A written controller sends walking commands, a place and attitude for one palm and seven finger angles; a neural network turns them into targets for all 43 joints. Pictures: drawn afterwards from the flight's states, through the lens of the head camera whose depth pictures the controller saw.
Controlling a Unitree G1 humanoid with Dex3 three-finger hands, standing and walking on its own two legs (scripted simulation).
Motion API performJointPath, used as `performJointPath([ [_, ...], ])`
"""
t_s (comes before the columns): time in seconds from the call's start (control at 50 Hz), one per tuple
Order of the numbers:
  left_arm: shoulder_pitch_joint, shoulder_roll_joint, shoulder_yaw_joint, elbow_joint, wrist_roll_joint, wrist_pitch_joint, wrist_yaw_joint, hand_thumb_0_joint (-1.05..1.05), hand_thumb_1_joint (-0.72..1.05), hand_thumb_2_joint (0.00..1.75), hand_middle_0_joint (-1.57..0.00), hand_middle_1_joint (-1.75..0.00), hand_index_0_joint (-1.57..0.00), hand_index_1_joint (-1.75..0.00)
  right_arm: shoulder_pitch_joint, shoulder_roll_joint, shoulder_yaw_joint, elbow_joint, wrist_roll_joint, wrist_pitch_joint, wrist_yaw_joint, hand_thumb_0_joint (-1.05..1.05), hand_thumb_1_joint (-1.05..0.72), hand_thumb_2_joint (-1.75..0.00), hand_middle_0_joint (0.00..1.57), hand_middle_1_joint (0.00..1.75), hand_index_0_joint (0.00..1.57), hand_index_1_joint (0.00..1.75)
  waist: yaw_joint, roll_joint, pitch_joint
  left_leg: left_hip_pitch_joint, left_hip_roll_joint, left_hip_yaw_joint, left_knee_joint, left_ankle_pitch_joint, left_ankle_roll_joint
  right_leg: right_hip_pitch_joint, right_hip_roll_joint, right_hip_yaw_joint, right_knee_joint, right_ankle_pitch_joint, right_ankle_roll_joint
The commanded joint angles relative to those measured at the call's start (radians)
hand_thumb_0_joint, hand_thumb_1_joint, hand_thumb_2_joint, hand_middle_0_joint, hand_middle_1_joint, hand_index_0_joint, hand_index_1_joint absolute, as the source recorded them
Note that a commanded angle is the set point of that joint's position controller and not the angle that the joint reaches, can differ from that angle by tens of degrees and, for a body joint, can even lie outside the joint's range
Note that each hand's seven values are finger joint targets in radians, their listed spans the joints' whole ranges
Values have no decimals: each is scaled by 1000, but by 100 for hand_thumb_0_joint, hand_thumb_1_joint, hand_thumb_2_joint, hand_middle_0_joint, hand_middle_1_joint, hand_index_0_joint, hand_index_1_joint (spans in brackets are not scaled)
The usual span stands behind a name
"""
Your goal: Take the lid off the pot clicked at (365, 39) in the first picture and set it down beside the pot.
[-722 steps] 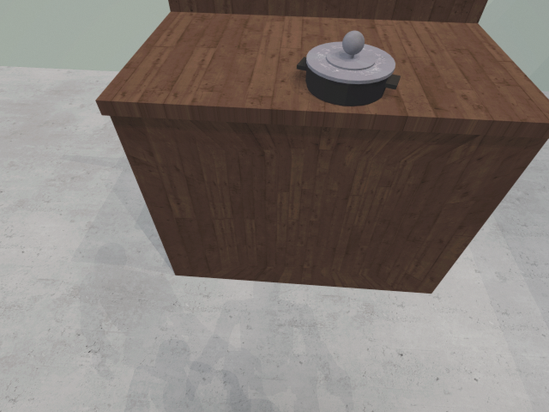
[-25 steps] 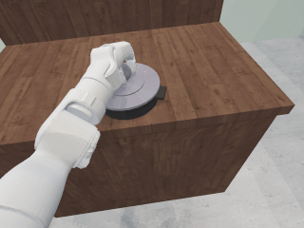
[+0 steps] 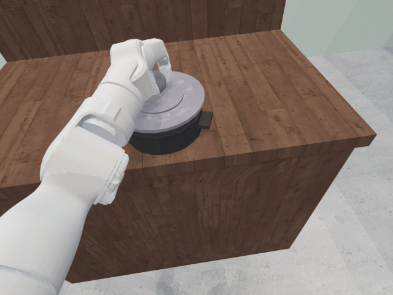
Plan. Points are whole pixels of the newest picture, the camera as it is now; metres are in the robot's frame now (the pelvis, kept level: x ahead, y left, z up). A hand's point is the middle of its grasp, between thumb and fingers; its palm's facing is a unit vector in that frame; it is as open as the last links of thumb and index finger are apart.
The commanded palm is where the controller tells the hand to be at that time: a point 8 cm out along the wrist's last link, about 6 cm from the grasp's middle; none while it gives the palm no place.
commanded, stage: lift the lid straight up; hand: left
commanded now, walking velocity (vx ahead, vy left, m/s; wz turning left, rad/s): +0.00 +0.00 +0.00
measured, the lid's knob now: (154, 82) +0.50 +0.07 +0.20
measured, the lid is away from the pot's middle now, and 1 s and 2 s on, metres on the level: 0.01 0.01 0.06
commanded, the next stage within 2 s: move the lid sideways beside the pot in 1.50 s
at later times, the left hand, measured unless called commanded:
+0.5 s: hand (143, 61) +0.47 +0.08 +0.26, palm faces -0.29 -0.15 -0.95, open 7.7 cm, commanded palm +0.47 +0.08 +0.32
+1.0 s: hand (138, 38) +0.48 +0.08 +0.30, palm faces -0.24 -0.18 -0.95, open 7.7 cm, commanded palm +0.48 +0.08 +0.36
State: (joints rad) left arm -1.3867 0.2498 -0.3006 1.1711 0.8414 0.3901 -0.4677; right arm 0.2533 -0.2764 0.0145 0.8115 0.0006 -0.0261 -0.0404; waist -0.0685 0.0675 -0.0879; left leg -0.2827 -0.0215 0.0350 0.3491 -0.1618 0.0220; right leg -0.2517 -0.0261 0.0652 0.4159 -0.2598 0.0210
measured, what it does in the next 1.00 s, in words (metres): stands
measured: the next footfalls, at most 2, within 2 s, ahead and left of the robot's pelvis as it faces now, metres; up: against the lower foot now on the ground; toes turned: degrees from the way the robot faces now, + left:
none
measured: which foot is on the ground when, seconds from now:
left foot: down 0.00-1.00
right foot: down 0.00-1.00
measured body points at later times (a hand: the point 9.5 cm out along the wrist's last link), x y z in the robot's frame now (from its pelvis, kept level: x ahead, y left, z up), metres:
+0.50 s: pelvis +0.00 +0.01 +0.00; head +0.01 -0.03 +0.45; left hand +0.48 +0.09 +0.31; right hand +0.08 -0.25 -0.14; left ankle +0.01 +0.11 -0.74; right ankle -0.03 -0.13 -0.74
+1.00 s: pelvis +0.00 +0.01 +0.00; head +0.02 -0.02 +0.45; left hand +0.49 +0.09 +0.35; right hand +0.07 -0.26 -0.14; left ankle +0.01 +0.11 -0.74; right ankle -0.03 -0.13 -0.74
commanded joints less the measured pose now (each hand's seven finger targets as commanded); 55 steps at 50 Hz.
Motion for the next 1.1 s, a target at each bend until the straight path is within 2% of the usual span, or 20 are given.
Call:
performJointPath([
  [0.0,-694,228,22,-175,48,-6,45,0,76,85,-80,-109,-76,-109,-16,-123,-33,-96,2,-41,-21,0,-90,-90,20,30,20,30,-31,-167,-339,281,-54,17,22,217,62,-41,81,-74,-55,331,-34],
  [0.06,-703,288,60,-208,58,-15,38,0,76,85,-80,-109,-76,-109,-8,-127,-37,-102,-6,-47,-21,0,-90,-90,20,30,20,30,-12,-158,-424,301,-50,13,30,279,61,13,75,-69,-39,390,-37],
  [0.14,-681,219,25,-212,42,-12,28,0,76,85,-80,-109,-76,-109,5,-127,-44,-107,-1,-48,-13,0,-90,-90,20,30,20,30,-13,-144,-402,323,-44,15,37,339,58,-4,78,-79,-44,406,-37],
  [0.2,-698,265,52,-203,51,-5,23,0,76,85,-80,-109,-76,-109,-4,-130,-40,-105,-2,-51,-12,0,-90,-90,20,30,20,30,-8,-160,-388,306,-49,15,30,312,60,-4,80,-76,-45,386,-36],
  [0.32,-730,238,32,-217,55,-3,19,0,76,85,-80,-109,-76,-109,2,-126,-39,-106,-1,-60,-10,0,-90,-90,20,30,20,30,-13,-157,-385,317,-47,8,30,321,60,-19,82,-79,-48,369,-38],
  [0.38,-754,281,59,-244,57,-4,13,0,76,85,-80,-109,-76,-109,4,-131,-40,-112,-4,-61,-8,0,-90,-90,20,30,20,30,-5,-163,-414,321,-46,9,29,332,61,7,78,-75,-46,383,-38],
  [0.44,-723,218,29,-250,41,-4,11,0,76,85,-80,-109,-76,-109,11,-125,-44,-119,-4,-65,-3,0,-90,-90,20,30,20,30,0,-118,-415,348,-38,4,45,410,58,-4,77,-78,-44,403,-41],
  [0.46,-739,237,34,-250,57,-2,7,0,76,85,-80,-109,-76,-109,7,-125,-41,-114,-4,-63,0,0,-90,-90,20,30,20,30,-4,-143,-413,344,-41,1,41,410,57,-2,80,-79,-45,401,-38],
  [0.52,-720,248,46,-191,54,20,1,0,76,85,-80,-109,-76,-109,-7,-132,-35,-112,1,-54,-4,0,-90,-90,20,30,20,30,-8,-182,-348,298,-47,11,22,326,58,-13,79,-82,-56,367,-37],
  [0.54,-729,241,47,-206,36,16,4,0,76,85,-80,-109,-76,-109,6,-135,-38,-111,-1,-48,-5,0,-90,-90,20,30,20,30,-6,-148,-354,307,-43,12,21,338,55,-3,75,-84,-59,377,-40],
  [0.56,-782,259,45,-244,55,11,2,0,76,85,-80,-109,-76,-109,-1,-131,-35,-115,-3,-54,-5,0,-90,-90,20,30,20,30,-9,-161,-392,320,-47,5,21,332,56,1,78,-79,-57,369,-38],
  [0.64,-772,246,44,-163,48,25,4,0,76,85,-80,-109,-76,-109,1,-135,-35,-103,-2,-49,-14,0,-90,-90,20,30,20,30,-18,-163,-338,291,-44,9,13,279,56,-21,74,-82,-68,341,-41],
  [0.68,-834,276,51,-187,71,21,3,0,76,85,-80,-109,-76,-109,-9,-132,-31,-104,-2,-57,-15,0,-90,-90,20,30,20,30,-20,-185,-385,303,-46,5,13,282,58,-8,76,-75,-62,345,-40],
  [0.74,-836,200,7,-179,54,21,1,0,76,85,-80,-109,-76,-109,4,-130,-35,-101,2,-59,-9,0,-90,-90,20,30,20,30,-27,-130,-389,333,-38,-8,26,347,50,-36,76,-81,-60,350,-44],
  [0.82,-808,311,77,-126,85,40,-7,0,76,85,-80,-109,-76,-109,-1,-138,-30,-101,-4,-56,-11,0,-90,-90,20,30,20,30,-12,-195,-378,277,-49,11,12,289,58,6,73,-75,-64,359,-39],
  [0.92,-850,258,37,-141,83,49,-12,0,76,85,-80,-109,-76,-109,3,-139,-31,-101,3,-53,-7,0,-90,-90,20,30,20,30,-28,-173,-353,287,-45,8,10,287,56,-21,76,-76,-73,338,-40],
  [0.96,-899,243,23,-211,75,37,-16,0,76,85,-80,-109,-76,-109,1,-138,-32,-109,1,-58,-2,0,-90,-90,20,30,20,30,-25,-134,-408,322,-41,0,18,336,56,-13,74,-71,-64,358,-41],
  [1.02,-900,272,47,-182,90,44,-17,0,76,85,-80,-109,-76,-109,16,-137,-35,-105,-3,-66,-4,0,-90,-90,20,30,20,30,-19,-146,-420,321,-44,1,29,359,58,-7,76,-71,-61,373,-41],
  [1.04,-874,293,61,-143,69,51,-20,0,76,85,-80,-109,-76,-109,39,-150,-34,-103,1,-62,1,0,-90,-90,20,30,20,30,-10,-155,-395,280,-42,-13,34,382,53,-14,62,-68,-55,400,-46],
  [1.08,-905,330,82,-162,97,54,-20,0,76,85,-80,-109,-76,-109,23,-148,-36,-102,-3,-59,-2,0,-90,-90,20,30,20,30,-18,-176,-413,293,-44,10,21,329,60,13,72,-69,-65,375,-39],
])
